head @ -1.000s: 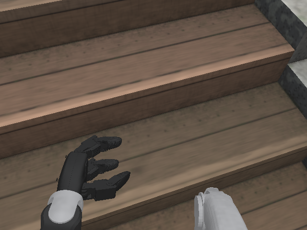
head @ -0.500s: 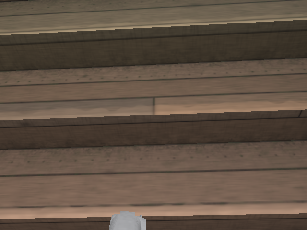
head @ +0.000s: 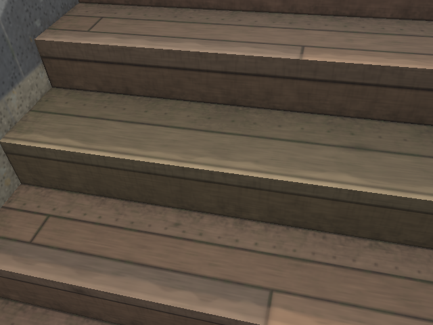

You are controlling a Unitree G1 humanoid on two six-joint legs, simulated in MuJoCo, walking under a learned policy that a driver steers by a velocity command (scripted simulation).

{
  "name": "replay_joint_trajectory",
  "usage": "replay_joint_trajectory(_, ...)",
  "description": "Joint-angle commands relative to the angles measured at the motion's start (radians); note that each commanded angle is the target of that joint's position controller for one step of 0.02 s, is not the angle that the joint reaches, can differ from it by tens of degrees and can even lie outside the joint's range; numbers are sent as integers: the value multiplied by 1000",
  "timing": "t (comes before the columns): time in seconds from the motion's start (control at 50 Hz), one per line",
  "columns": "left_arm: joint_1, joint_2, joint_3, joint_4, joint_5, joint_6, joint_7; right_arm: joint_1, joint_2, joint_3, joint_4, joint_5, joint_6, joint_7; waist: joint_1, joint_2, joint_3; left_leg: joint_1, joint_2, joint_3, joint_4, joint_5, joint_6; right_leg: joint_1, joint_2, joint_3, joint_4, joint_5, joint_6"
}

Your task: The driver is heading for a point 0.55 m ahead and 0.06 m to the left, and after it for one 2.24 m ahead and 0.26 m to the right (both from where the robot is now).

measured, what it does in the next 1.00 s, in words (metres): climbs, turning left: right foot 0.17 m higher, then left foot 0.17 m higher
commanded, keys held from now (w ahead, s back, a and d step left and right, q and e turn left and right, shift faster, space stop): w+q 0.64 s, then e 0.36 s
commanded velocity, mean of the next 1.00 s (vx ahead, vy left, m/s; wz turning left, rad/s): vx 0.39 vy -0.02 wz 0.39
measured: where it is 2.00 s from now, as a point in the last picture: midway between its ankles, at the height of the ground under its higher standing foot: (158, 271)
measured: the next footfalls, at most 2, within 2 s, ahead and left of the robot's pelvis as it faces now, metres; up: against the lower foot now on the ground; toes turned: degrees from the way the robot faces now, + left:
right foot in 0.12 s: +0.24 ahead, -0.17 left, +0.17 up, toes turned +7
left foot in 0.74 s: +0.55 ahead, +0.26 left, +0.34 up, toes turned +42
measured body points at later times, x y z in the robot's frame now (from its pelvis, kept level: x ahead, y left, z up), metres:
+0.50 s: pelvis +0.24 -0.05 +0.19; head +0.23 -0.06 +0.64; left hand +0.07 +0.10 +0.04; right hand +0.53 -0.17 +0.10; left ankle +0.30 +0.12 -0.29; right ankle +0.20 -0.17 -0.54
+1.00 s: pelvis +0.48 +0.11 +0.32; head +0.52 +0.10 +0.77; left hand +0.45 +0.41 +0.21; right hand +0.69 -0.06 +0.17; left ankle +0.52 +0.23 -0.37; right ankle +0.45 +0.02 -0.23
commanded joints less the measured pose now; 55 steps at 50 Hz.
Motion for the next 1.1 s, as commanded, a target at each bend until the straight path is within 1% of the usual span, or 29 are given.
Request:
replay_joint_trajectory(0.02, -219, 27, -24, -160, -10, -10, 45, -76, -67, 9, -53, -63, -55, -9, 48, -56, 100, -173, 151, -223, -328, 65, 93, 35, -37, -100, -229, -79, 1)
replay_joint_trajectory(0.04, -309, 80, -13, -228, -29, -11, 53, -128, -137, -6, -107, -54, -54, 3, 39, -38, 82, -304, 149, -213, -383, 142, 77, 232, -86, -82, -445, -7, 42)
replay_joint_trajectory(0.08, -279, 6, -22, -266, -39, 23, 28, -273, -272, -44, -243, 77, -69, 21, 162, 106, 87, -733, 199, -289, -596, 499, 207, 938, 6, -313, -652, -135, 218)
replay_joint_trajectory(0.12, -35, 113, 22, -171, -32, 49, 21, -310, -334, -77, -291, 127, -104, 21, 232, 97, 10, -225, 246, -217, -385, 1264, 176, 862, 98, -351, -962, -9, 221)
replay_joint_trajectory(0.14, 146, 189, 59, -106, -16, 45, 40, -271, -281, -81, -285, 106, -109, 39, 241, 72, -70, -45, 208, -198, -107, 1421, 136, 932, 83, -215, -1187, 47, 163)
replay_joint_trajectory(0.16, 409, 273, 81, -39, -11, 33, 52, -55, -67, -42, -256, 19, -107, 45, 192, -267, -430, -288, 99, -201, 286, 939, 75, 1385, -187, 436, -1343, 382, -170)
replay_joint_trajectory(0.18, 518, 267, 79, -26, 46, 44, 52, -99, -77, -64, -210, 18, -68, 57, 290, -386, -261, -603, -40, -265, 823, 233, 35, 1319, -363, 994, -1730, -141, -249)
replay_joint_trajectory(0.2, 514, 233, 70, 40, 15, 5, 59, -220, -83, -68, -240, 37, -58, 50, 263, -333, 26, -839, 25, -245, 1102, 355, 87, 1154, -286, 868, -1768, -639, -121)
replay_joint_trajectory(0.22, 384, 199, 71, 63, -21, -9, 44, -243, -89, -67, -219, 56, -52, 35, 176, -287, 166, -879, 74, -162, 1183, 445, 110, 954, -281, 658, -1719, -565, -112)
replay_joint_trajectory(0.26, 237, -52, 20, 124, -19, -3, 54, -309, -55, -42, -249, 33, -37, 21, 72, 13, 97, -782, 127, -124, 1161, 452, 161, 871, -281, 356, -1679, -269, -65)
replay_joint_trajectory(0.3, 146, -154, -2, 133, -26, -18, 79, -333, -31, -32, -262, 40, -7, 26, 11, 3, 127, -761, 176, -102, 1065, 355, 152, 818, -227, 181, -1725, -193, -6)
replay_joint_trajectory(0.34, 154, -152, -8, 162, 12, -35, 90, -398, -51, -18, -305, 49, 0, 43, -2, -1, 135, -821, 182, -67, 1126, 356, 174, 815, -210, 54, -1811, -117, 1)
replay_joint_trajectory(0.4, 205, -22, 9, 158, 71, -53, 75, -574, -129, -16, -399, 71, 10, 77, 53, -14, 92, -778, 223, 36, 1000, 441, 141, 835, -214, -158, -1936, -2, 19)
replay_joint_trajectory(0.46, 429, -35, -17, 223, 81, -56, 67, -547, -122, -11, -379, 47, 17, 80, 115, -49, 141, -1004, 191, 10, 1251, 354, 141, 1114, -270, -188, -1936, 222, -23)
replay_joint_trajectory(0.66, 735, -108, -38, 397, 123, -37, 25, -945, 20, 61, -605, 70, 59, 16, 171, -43, 308, -1409, 323, 131, 1038, 139, 256, 1636, -331, -308, -2072, 456, -2)
replay_joint_trajectory(0.72, 574, -72, -37, 340, 64, -54, -3, -1048, 28, 65, -662, 22, 115, 34, 33, -89, 188, -537, 286, 297, 610, 284, 208, 1116, -231, -437, -2108, 1126, -27)
replay_joint_trajectory(0.74, 678, 6, -4, 348, -8, -73, -9, -1078, 28, 66, -677, 38, 140, 37, 38, -205, 156, -302, 212, 348, 503, 172, 102, 1044, -253, -397, -2086, 1392, -50)
replay_joint_trajectory(0.76, 746, 36, 7, 349, 0, -80, -15, -1025, -5, 59, -644, 74, 147, 25, 47, -171, 122, -122, 193, 345, 389, 278, 81, 1066, -280, -377, -2035, 1578, -22)
replay_joint_trajectory(0.78, 872, 71, 29, 332, -3, -98, -30, -841, -45, 30, -583, 111, 112, 17, 44, -203, -97, 252, 165, 377, 459, 364, 85, 1016, -243, -356, -1907, 1788, 25)
replay_joint_trajectory(0.8, 565, 87, 41, 328, -159, -59, 51, -347, -65, 6, -457, 82, 20, -50, -199, -138, 92, 462, 172, 283, 234, 300, 81, 777, -122, -430, -1425, 1547, 143)
replay_joint_trajectory(0.82, 555, 135, 53, 249, -212, -76, 60, -236, -60, -11, -389, 85, -18, -72, -233, -63, -133, 851, 306, 28, -1, 490, 129, 521, -65, -328, -1099, 1049, 188)
replay_joint_trajectory(0.84, 483, 141, 88, 208, -189, -74, 45, -246, -141, -47, -384, 50, -13, -86, -184, 43, -248, 843, 510, -242, -202, 736, 218, 463, 41, -299, -717, 30, 211)
replay_joint_trajectory(0.86, 429, 101, 110, 151, -164, -67, 49, -249, -231, -86, -379, 15, -5, -120, -135, 33, -308, 737, 567, -235, -93, 965, 266, 462, -23, -177, -484, -41, 200)
replay_joint_trajectory(0.92, 275, -84, 96, 29, -33, -5, 90, -434, -100, -75, -337, -10, -10, -186, 48, 33, 51, 99, 481, -99, -229, 192, 94, 532, -124, -58, -544, -39, 140)
replay_joint_trajectory(0.96, 196, -13, 116, -32, -6, 36, 120, -432, -24, -70, -292, -3, -39, -188, 37, 20, 184, 18, 462, -66, -280, 249, 95, 532, -114, -46, -481, -34, 158)
replay_joint_trajectory(1.04, 215, -37, 85, -133, -50, 76, 107, -552, -113, -91, -326, 22, -79, -153, 206, -17, 237, -107, 465, 143, -395, 401, 89, 650, -132, -88, -1108, -28, 153)
replay_joint_trajectory(1.06, 324, -125, 33, -45, -51, 61, 38, -651, -92, -82, -373, -18, -61, -86, 167, -164, -89, -119, 324, 276, -398, 372, 59, 983, -26, -82, -1205, -314, 166)
replay_joint_trajectory(1.08, 404, -105, 47, -1, -79, 39, -14, -773, -148, -106, -434, -11, -78, -65, 235, -14, -10, -135, 340, 349, -395, 345, 43, 1103, 2, -167, -1168, -92, 205)
replay_joint_trajectory(1.1, 395, -70, 44, -4, -72, 29, -35, -879, -172, -110, -476, -26, -83, -53, 228, -25, 15, -173, 383, 336, -370, 336, 62, 1141, -21, -135, -1216, 183, 202)
Keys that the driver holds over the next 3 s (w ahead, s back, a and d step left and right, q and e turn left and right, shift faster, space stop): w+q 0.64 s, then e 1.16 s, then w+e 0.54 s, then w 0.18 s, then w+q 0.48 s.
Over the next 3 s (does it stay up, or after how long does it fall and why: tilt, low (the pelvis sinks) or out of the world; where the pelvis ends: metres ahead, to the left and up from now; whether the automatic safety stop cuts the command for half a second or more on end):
stays up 1.02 -0.12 0.59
